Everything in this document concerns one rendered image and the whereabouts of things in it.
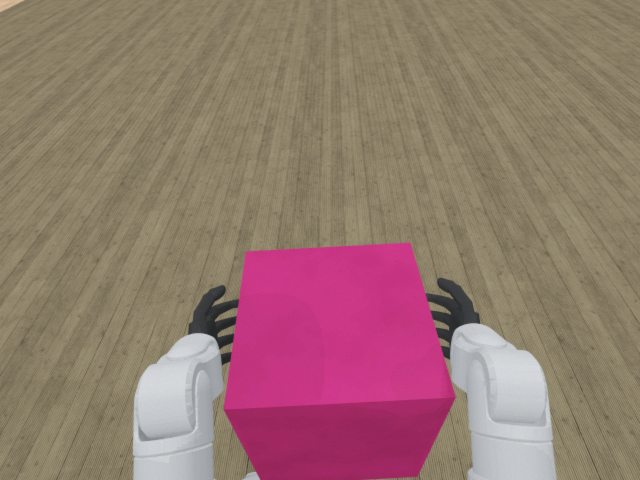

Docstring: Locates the carton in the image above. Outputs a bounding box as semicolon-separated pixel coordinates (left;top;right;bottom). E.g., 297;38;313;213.
224;243;456;480

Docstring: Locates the right robot forearm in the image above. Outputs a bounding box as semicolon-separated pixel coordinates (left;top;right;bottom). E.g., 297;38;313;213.
450;323;557;480

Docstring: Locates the right robot hand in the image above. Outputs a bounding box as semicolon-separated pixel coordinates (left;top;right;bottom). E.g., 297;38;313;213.
425;278;480;360

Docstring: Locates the left robot hand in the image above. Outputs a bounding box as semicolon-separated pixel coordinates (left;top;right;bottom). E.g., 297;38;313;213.
188;285;239;365

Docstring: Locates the left robot forearm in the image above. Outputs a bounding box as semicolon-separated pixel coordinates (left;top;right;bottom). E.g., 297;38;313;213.
133;333;224;480

